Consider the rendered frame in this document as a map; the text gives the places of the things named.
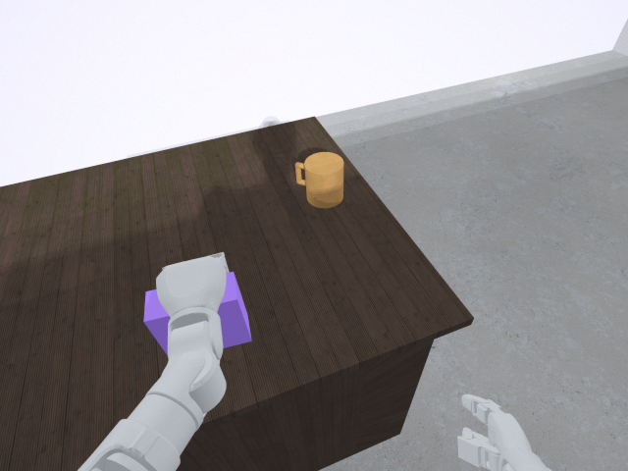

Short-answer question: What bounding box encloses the robot left forearm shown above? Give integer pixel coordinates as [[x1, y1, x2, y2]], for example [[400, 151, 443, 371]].
[[78, 307, 227, 471]]

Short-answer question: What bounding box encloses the robot right forearm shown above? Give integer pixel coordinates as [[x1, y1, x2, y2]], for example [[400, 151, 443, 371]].
[[498, 447, 551, 471]]

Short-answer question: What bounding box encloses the sponge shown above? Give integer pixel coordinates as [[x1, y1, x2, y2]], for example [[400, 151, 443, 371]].
[[143, 272, 252, 355]]

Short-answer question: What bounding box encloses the robot left hand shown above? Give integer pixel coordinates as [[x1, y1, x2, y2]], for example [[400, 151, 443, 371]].
[[156, 252, 229, 318]]

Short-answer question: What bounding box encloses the table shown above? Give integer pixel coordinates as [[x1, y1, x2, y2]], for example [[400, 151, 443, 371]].
[[0, 117, 474, 471]]

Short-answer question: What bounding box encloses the robot right hand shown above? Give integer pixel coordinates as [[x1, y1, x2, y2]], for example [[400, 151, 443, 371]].
[[457, 394, 532, 471]]

